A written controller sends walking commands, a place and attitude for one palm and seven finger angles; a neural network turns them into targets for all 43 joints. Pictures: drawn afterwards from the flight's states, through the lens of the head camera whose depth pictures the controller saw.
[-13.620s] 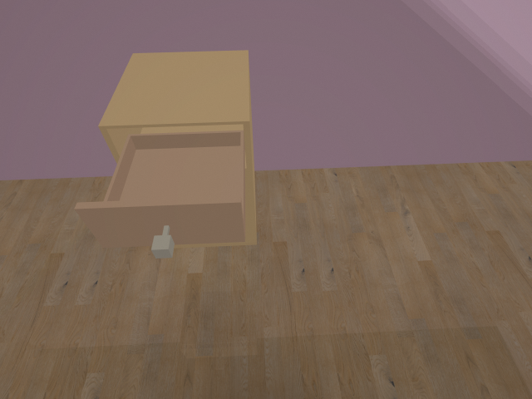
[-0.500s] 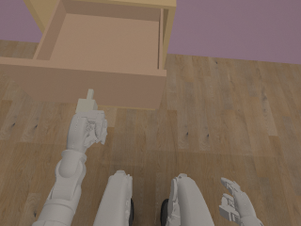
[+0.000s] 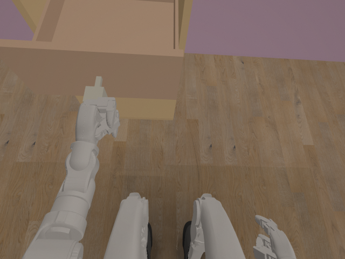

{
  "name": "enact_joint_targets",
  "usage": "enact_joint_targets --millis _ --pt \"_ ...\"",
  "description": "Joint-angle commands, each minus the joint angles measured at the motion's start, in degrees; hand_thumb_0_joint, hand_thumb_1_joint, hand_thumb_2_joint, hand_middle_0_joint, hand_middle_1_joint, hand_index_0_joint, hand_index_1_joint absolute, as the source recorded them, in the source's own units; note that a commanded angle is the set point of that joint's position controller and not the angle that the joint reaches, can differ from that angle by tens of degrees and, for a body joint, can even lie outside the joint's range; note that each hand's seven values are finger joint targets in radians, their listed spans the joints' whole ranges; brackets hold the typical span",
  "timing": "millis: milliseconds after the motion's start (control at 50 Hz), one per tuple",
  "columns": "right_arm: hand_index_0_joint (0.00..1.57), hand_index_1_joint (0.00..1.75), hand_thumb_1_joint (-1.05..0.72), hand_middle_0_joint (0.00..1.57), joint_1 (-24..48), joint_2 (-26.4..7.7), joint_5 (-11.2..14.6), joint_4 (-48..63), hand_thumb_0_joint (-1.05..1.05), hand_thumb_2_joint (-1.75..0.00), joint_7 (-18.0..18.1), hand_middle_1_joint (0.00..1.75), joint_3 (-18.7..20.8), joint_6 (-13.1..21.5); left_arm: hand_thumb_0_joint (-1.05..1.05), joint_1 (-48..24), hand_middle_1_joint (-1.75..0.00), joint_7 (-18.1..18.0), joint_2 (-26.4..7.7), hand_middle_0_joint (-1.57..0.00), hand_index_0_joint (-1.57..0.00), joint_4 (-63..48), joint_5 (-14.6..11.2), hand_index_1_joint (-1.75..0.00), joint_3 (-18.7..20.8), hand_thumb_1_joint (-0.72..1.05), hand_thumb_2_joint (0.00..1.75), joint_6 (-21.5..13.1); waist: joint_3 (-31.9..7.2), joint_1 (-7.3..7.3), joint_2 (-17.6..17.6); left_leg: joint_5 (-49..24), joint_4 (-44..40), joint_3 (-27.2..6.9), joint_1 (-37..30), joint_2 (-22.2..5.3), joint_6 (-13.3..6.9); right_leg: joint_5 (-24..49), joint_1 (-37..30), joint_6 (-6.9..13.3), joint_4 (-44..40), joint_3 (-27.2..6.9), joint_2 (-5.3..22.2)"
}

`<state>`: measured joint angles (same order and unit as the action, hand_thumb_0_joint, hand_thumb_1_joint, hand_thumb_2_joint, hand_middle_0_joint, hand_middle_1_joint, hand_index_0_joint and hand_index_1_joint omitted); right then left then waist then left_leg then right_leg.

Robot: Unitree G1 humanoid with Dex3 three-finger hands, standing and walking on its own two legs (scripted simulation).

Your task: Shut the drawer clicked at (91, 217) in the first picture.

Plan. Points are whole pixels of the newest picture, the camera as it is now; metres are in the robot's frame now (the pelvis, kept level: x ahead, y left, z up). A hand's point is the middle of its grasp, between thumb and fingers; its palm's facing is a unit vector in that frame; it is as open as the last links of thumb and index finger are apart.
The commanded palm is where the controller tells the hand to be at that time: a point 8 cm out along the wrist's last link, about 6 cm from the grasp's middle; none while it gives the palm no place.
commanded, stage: push the drawer shut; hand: left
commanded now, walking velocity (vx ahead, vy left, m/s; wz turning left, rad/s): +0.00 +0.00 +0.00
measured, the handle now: (97, 91) +0.49 +0.19 +0.00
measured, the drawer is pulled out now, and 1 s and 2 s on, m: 0.17 0.05 0.00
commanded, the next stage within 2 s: pull the fist back off the drawer in 1.60 s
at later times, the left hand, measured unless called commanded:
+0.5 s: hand (120, 96) +0.48 +0.13 +0.00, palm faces -0.03 -1.00 -0.05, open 3.4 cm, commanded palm +0.47 +0.17 +0.01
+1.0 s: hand (123, 75) +0.54 +0.13 +0.00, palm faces -0.01 -1.00 -0.05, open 3.4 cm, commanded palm +0.53 +0.16 +0.01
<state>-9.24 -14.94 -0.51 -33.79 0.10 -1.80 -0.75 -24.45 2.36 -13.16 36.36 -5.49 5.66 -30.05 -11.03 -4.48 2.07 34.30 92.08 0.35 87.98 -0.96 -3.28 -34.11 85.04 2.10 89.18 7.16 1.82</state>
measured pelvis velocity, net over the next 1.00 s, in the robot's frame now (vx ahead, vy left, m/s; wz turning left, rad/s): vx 0.00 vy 0.00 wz -0.04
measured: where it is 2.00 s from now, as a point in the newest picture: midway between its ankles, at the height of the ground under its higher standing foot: (167, 258)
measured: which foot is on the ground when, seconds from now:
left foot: down 0.00-1.00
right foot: down 0.00-1.00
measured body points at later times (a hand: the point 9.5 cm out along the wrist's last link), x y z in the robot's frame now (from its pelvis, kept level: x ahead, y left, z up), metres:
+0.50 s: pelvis +0.00 +0.00 +0.00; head +0.18 +0.02 +0.41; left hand +0.47 +0.19 +0.01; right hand +0.09 -0.27 -0.13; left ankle +0.06 +0.09 -0.54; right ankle +0.06 -0.11 -0.54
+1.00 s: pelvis +0.00 +0.00 -0.02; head +0.20 +0.02 +0.39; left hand +0.53 +0.19 +0.01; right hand +0.03 -0.27 -0.13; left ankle +0.06 +0.09 -0.54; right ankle +0.06 -0.11 -0.54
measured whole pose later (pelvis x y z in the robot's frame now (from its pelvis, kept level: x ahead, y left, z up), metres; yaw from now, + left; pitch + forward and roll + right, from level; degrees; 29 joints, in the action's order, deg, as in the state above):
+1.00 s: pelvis +0.00 +0.00 -0.02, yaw -3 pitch +34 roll -5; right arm -14.5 -15.1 -3.0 -34.8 -1.7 -3.2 -5.9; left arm -53.7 4.0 -23.9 63.0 -0.6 18.7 -30.7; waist -9.3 -10.9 3.2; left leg 34.6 95.0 0.0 95.2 -2.5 -3.4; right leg -33.2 92.3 2.1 91.0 7.4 0.3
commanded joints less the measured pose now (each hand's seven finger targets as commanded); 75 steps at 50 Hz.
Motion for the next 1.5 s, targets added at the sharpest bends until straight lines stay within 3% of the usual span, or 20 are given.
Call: enact_joint_targets --millis 0,200,320,440,480,580,620,720,800,880,940,980,1040,1080,1120,1200,1260,1360,1440,1480 --pt "0.2 0.3 -0.9 0.2 -4.86 -9.56 -0.11 4.89 0.0 -0.9 0.47 0.3 3.74 1.43 0.0 -24.43 -1.6 -0.6 -8.14 -1.4 -1.4 -9.22 -0.55 -1.6 3.99 0.9 0.9 -4.17 -29.1 -3.48 2.65 -7.59 -12.93 -6.33 -22.71 0.8 1.98 5.85 -12.42 -0.33 -12.47 -5.42 -2.08" --pt "0.2 0.3 -0.9 0.2 -7.47 -9.77 -0.6 3.3 0.0 -0.9 0.21 0.3 3.64 0.73 0.0 -32.96 -1.6 0.09 -11.28 -1.4 -1.4 -1.43 -0.34 -1.6 7.32 0.9 0.9 -5.01 -29.68 -4.85 3.51 -10.1 -11.82 -5.88 -21.82 0.64 1.82 7.68 -12.16 -0.47 -12.08 -5.5 -2.34" --pt "0.2 0.3 -0.9 0.2 -8.96 -9.9 -1.02 3.05 0.0 -0.9 -0.22 0.3 3.76 -0.08 0.0 -36.04 -1.6 0.51 -12.22 -1.4 -1.4 0.43 -0.15 -1.6 8.6 0.9 0.9 -5.57 -32.54 -4.91 4.99 -12.69 -11.43 -5.89 -23.1 0.54 1.85 9.37 -12.58 -0.47 -11.62 -5.54 -2.51" --pt "0.2 0.3 -0.9 0.2 -9.89 -9.82 -1.19 2.8 0.0 -0.9 -0.42 0.3 3.47 -1.06 0.0 -39.19 -1.6 0.94 -15.7 -1.4 -1.4 4.63 0.28 -1.6 11.38 0.9 0.9 -6.06 -30.95 -5.66 2.07 -10.79 -10.58 -5.12 -18.74 0.52 1.34 8.24 -14.68 -0.75 -12.34 -6.34 -2.83" --pt "0.2 0.3 -0.9 0.2 -10.3 -9.76 -1.47 2.48 0.0 -0.9 -0.41 0.3 3.27 -1.16 0.0 -43.31 -1.6 0.9 -16.02 -1.4 -1.4 4.99 0.75 -1.6 11.15 0.9 0.9 -6.65 -30.91 -6.17 4.75 -10.85 -10.45 -5.33 -19.54 0.56 1.29 8.07 -13.08 -0.63 -11.85 -6.21 -2.86" --pt "0.2 0.3 -0.9 0.2 -11.56 -10.33 -1.93 1.85 0.0 -0.9 -0.36 0.3 3.04 -1.85 0.0 -47.56 -1.6 0.71 -19.18 -1.4 -1.4 9.65 1.54 -1.6 13.59 0.9 0.9 -6.71 -31.08 -6.96 4.46 -10.5 -9.62 -5.73 -18.97 0.43 1.16 7.56 -11.43 -0.72 -11.17 -5.81 -3.0" --pt "0.2 0.3 -0.9 0.2 -11.73 -10.38 -2.09 1.78 0.0 -0.9 -0.47 0.3 2.97 -2.24 0.0 -49.96 -1.6 0.95 -18.41 -1.4 -1.4 10.11 1.94 -1.6 12.47 0.9 0.9 -6.58 -31.99 -7.41 7.01 -11.05 -9.54 -6.22 -20.62 0.37 1.28 7.7 -9.6 -0.55 -10.71 -5.56 -2.98" --pt "0.2 0.3 -0.9 0.2 -12.79 -10.81 -2.18 1.83 0.0 -0.9 -0.71 0.3 2.62 -3.2 0.0 -52.78 -1.6 1.09 -20.86 -1.4 -1.4 13.91 2.29 -1.6 14.01 0.9 0.9 -5.3 -31.64 -8.23 5.55 -10.19 -8.94 -6.39 -18.55 0.27 0.98 7.11 -9.61 -0.7 -10.8 -5.63 -3.31" --pt "0.2 0.3 -0.9 0.2 -13.91 -10.99 -2.52 2.02 0.0 -0.9 -0.92 0.3 2.63 -3.78 0.0 -55.34 -1.6 0.93 -21.67 -1.4 -1.4 13.13 3.12 -1.6 14.3 0.9 0.9 -5.24 -34.97 -8.3 8.96 -12.89 -9.05 -7.45 -22.19 -0.13 1.27 8.62 -7.93 -0.54 -9.67 -4.87 -3.29" --pt "0.2 0.3 -0.9 0.2 -14.81 -11.27 -2.6 1.85 0.0 -0.9 -1.22 0.3 2.56 -4.4 0.0 -56.26 -1.6 0.85 -23.75 -1.4 -1.4 13.33 3.42 -1.6 15.75 0.9 0.9 -4.92 -35.66 -8.43 8.79 -13.91 -8.67 -7.65 -22.39 -0.37 1.25 9.27 -8.17 -0.56 -9.61 -4.84 -3.56" --pt "0.2 0.3 -0.9 0.2 -15.31 -10.99 -2.71 1.47 0.0 -0.9 -1.42 0.3 2.53 -4.69 0.0 -59.06 -1.6 0.62 -22.26 -1.4 -1.4 13.55 3.93 -1.6 14.01 0.9 0.9 -4.5 -34.14 -9.81 8.7 -13.07 -8.58 -7.65 -21.7 -0.47 1.06 8.9 -7.64 -0.68 -10.21 -4.86 -3.68" --pt "0.2 0.3 -0.9 0.2 -15.97 -11.29 -2.89 1.19 0.0 -0.9 -1.41 0.3 2.44 -4.75 0.0 -60.57 -1.6 0.27 -24.38 -1.4 -1.4 13.83 4.53 -1.6 15.22 0.9 0.9 -4.52 -35.04 -9.73 9.49 -13.14 -8.44 -8.04 -21.99 -0.47 1.1 8.82 -7.33 -0.6 -9.81 -4.78 -3.71" --pt "0.2 0.3 -0.9 0.2 -16.6 -11.3 -3.06 0.61 0.0 -0.9 -1.34 0.3 2.23 -4.79 0.0 -63.61 -1.6 -0.18 -24.73 -1.4 -1.4 15.48 5.03 -1.6 14.82 0.9 0.9 -4.0 -32.97 -11.22 8.41 -11.1 -8.0 -7.88 -20.02 -0.51 0.75 7.57 -6.49 -0.78 -10.37 -4.9 -3.81" --pt "0.2 0.3 -0.9 0.2 -17.18 -11.47 -3.22 0.47 0.0 -0.9 -1.36 0.3 2.09 -4.67 0.0 -64.92 -1.6 -0.16 -26.16 -1.4 -1.4 15.61 5.69 -1.6 15.22 0.9 0.9 -3.97 -34.17 -10.99 11.32 -12.1 -7.89 -8.21 -21.32 -0.57 0.89 8.01 -5.58 -0.55 -9.88 -4.71 -3.83" --pt "0.2 0.3 -0.9 0.2 -17.58 -11.56 -3.37 0.37 0.0 -0.9 -1.32 0.3 1.86 -4.73 0.0 -66.15 -1.6 -0.1 -27.67 -1.4 -1.4 16.32 5.89 -1.6 15.94 0.9 0.9 -3.52 -34.27 -11.48 10.62 -12.53 -7.54 -8.13 -20.62 -0.61 0.81 8.3 -6.13 -0.57 -9.94 -4.71 -3.93" --pt "0.2 0.3 -0.9 0.2 -18.3 -11.66 -3.51 0.15 0.0 -0.9 -1.53 0.3 1.66 -4.9 0.0 -67.73 -1.6 0.35 -28.25 -1.4 -1.4 17.34 6.31 -1.6 15.78 0.9 0.9 -2.68 -34.43 -12.12 13.14 -14.6 -7.08 -8.56 -21.89 -0.88 0.96 9.53 -4.5 -0.43 -9.49 -4.32 -4.02" --pt "0.2 0.3 -0.9 0.2 -18.99 -11.72 -3.54 0.41 0.0 -0.9 -1.49 0.3 1.19 -4.97 0.0 -68.51 -1.6 0.57 -31.35 -1.4 -1.4 18.98 6.6 -1.6 17.88 0.9 0.9 -1.77 -34.31 -12.29 11.97 -14.19 -6.59 -8.39 -19.48 -0.93 0.6 9.28 -5.68 -0.46 -9.36 -4.43 -4.27" --pt "0.2 0.3 -0.9 0.2 -20.03 -11.83 -3.71 0.55 0.0 -0.9 -1.56 0.3 0.83 -5.15 0.0 -71.62 -1.6 1.0 -32.61 -1.4 -1.4 18.66 7.24 -1.6 17.64 0.9 0.9 -0.51 -35.95 -13.17 14.45 -15.83 -5.99 -8.86 -20.73 -1.21 0.57 10.21 -4.48 -0.47 -8.69 -4.07 -4.4" --pt "0.2 0.3 -0.9 0.2 -20.88 -12.11 -3.68 0.33 0.0 -0.9 -1.37 0.3 0.58 -5.37 0.0 -75.1 -1.6 0.83 -35.62 -1.4 -1.4 19.75 7.75 -1.6 19.14 0.9 0.9 0.55 -34.22 -14.46 12.42 -13.73 -5.08 -8.45 -17.06 -1.11 0.18 9.29 -5.12 -0.82 -9.17 -4.41 -4.56" --pt "0.2 0.3 -0.9 0.2 -21.09 -12.35 -3.64 -0.01 0.0 -0.9 -1.19 0.3 0.25 -5.22 0.0 -76.93 -1.6 0.5 -36.35 -1.4 -1.4 21.36 8.48 -1.6 18.83 0.9 0.9 1.38 -32.67 -15.13 13.62 -11.13 -5.3 -8.91 -16.21 -1.11 0.28 7.62 -2.87 -0.74 -8.8 -4.02 -4.49"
